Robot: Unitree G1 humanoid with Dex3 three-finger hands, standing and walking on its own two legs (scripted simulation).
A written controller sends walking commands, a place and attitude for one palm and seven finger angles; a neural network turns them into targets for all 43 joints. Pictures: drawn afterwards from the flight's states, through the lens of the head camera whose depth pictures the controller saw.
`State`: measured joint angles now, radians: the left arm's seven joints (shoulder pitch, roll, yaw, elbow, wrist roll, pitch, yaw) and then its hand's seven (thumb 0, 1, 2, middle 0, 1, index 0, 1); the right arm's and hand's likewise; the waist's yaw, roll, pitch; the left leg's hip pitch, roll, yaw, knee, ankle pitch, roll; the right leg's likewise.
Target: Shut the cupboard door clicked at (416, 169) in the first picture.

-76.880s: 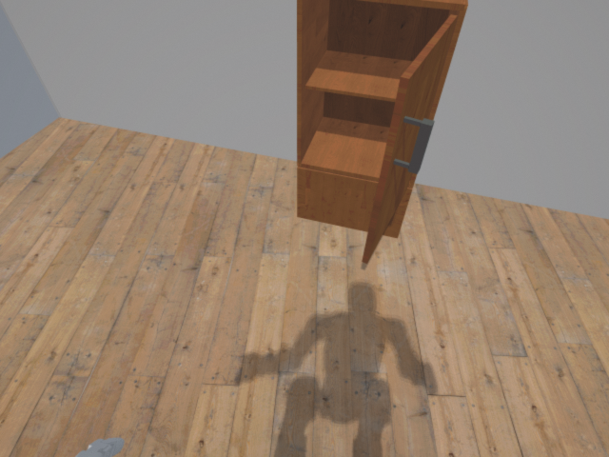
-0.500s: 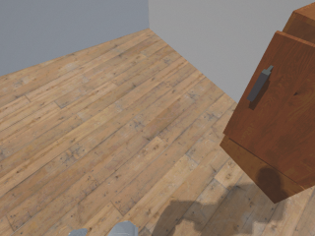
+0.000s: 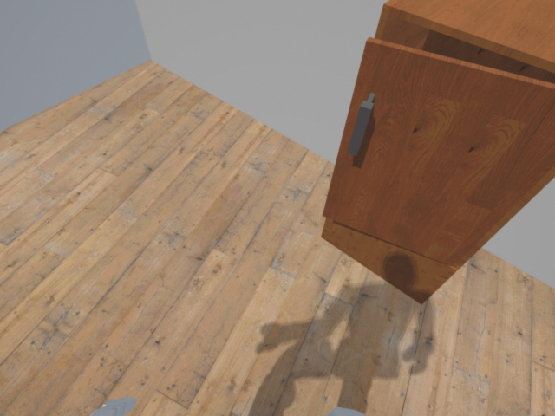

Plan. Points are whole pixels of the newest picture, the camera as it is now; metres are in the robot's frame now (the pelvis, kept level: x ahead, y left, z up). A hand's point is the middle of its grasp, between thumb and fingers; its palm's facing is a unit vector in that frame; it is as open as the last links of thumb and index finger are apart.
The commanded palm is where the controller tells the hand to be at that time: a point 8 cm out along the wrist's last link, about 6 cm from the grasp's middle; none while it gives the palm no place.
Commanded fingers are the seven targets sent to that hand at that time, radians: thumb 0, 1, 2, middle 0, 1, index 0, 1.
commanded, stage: turn to face it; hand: left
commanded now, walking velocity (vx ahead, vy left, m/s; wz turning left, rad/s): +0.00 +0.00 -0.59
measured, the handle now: (362, 124) +0.71 -0.15 -0.02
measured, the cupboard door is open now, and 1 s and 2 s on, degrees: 14 14 14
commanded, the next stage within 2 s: take the last steps up to it in 0.60 s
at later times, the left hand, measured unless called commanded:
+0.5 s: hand out of the picture +0.11 +0.15 -0.17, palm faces -0.16 -0.97 -0.21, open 7.3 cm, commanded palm none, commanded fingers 0.00 0.90 0.90 -0.20 -0.30 -0.20 -0.30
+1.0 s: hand (216, 385) +0.19 +0.11 -0.16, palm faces -0.36 -0.90 -0.23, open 7.3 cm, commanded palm none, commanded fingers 0.00 0.90 0.90 -0.20 -0.30 -0.20 -0.30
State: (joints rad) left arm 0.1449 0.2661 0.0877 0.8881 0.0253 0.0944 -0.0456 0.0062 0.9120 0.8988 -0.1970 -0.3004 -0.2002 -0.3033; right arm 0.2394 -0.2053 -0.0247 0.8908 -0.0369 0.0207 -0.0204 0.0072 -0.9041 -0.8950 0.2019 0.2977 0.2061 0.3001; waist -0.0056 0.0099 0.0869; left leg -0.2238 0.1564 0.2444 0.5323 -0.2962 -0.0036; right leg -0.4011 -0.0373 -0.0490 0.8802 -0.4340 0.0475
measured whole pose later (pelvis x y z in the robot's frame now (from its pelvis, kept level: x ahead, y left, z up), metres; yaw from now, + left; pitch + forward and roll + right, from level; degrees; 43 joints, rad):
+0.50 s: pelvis +0.02 -0.03 +0.00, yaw -12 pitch +1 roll +0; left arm 0.23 0.19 0.05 0.93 0.03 0.04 0.00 0.00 0.90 0.90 -0.20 -0.30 -0.21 -0.30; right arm 0.18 -0.22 -0.04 0.91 -0.02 0.06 -0.02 0.01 -0.91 -0.90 0.20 0.30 0.20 0.30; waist 0.02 0.00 0.04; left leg -0.41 0.05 0.02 0.81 -0.40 -0.08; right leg -0.24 0.05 0.05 0.49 -0.27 -0.04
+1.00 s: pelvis +0.04 -0.05 -0.01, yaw -21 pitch +1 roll +0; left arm 0.20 0.21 0.06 0.98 0.03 0.02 -0.04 0.01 0.91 0.90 -0.20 -0.30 -0.20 -0.30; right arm 0.34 -0.23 -0.04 1.02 -0.03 0.02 -0.02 0.01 -0.91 -0.90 0.20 0.30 0.21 0.30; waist -0.03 0.04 0.01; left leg -0.23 0.12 0.14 0.63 -0.42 -0.03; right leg -0.22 0.00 -0.06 0.52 -0.30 -0.02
